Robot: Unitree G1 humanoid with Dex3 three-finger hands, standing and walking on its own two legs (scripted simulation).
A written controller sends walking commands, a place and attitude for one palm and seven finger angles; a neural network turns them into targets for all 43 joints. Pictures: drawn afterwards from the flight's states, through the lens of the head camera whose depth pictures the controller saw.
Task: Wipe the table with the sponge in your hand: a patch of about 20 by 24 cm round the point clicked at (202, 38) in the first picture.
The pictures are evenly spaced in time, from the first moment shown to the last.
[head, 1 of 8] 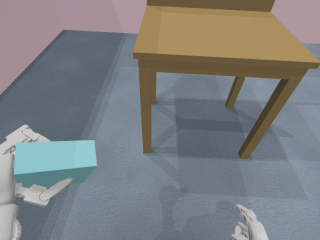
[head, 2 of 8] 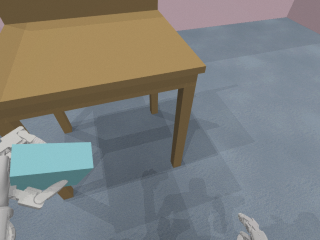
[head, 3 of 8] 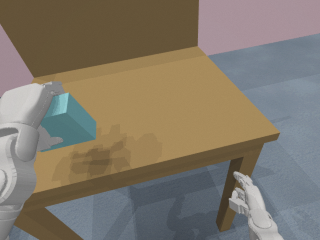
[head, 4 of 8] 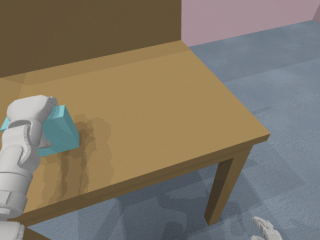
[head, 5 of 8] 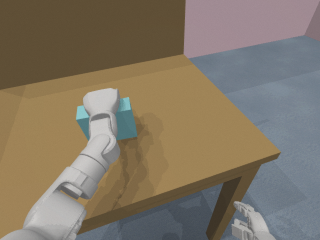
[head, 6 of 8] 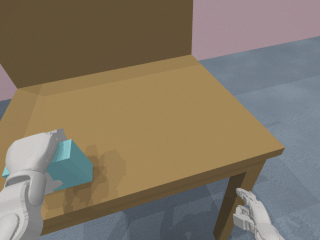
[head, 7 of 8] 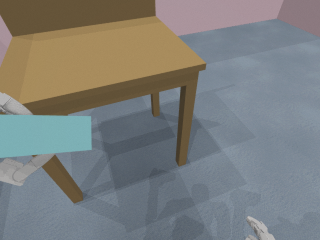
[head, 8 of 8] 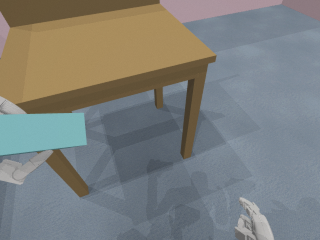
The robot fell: no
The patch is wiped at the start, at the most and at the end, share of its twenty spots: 0.00 1.00 1.00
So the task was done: yes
